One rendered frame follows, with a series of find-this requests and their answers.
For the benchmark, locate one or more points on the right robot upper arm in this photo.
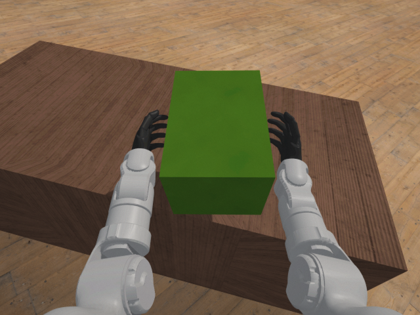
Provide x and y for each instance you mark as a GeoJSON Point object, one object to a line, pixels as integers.
{"type": "Point", "coordinates": [321, 285]}

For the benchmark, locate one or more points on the left robot hand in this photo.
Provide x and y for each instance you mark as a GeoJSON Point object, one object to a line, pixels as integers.
{"type": "Point", "coordinates": [144, 135]}

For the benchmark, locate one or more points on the left robot upper arm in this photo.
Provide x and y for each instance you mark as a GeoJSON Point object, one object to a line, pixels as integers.
{"type": "Point", "coordinates": [114, 286]}

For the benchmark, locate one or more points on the right robot forearm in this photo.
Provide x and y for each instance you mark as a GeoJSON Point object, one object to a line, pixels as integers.
{"type": "Point", "coordinates": [301, 219]}

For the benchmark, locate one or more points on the left robot forearm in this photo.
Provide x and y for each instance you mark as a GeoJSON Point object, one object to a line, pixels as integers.
{"type": "Point", "coordinates": [127, 227]}

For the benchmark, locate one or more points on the carton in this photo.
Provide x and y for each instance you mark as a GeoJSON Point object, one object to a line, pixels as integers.
{"type": "Point", "coordinates": [217, 157]}

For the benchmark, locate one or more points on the pedestal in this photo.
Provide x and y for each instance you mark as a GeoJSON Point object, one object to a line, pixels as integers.
{"type": "Point", "coordinates": [68, 117]}

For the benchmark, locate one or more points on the right robot hand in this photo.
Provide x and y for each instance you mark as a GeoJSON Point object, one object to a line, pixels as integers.
{"type": "Point", "coordinates": [290, 145]}

